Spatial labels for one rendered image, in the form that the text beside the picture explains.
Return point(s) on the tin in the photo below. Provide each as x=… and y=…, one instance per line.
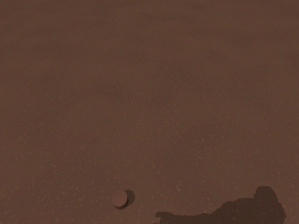
x=120, y=199

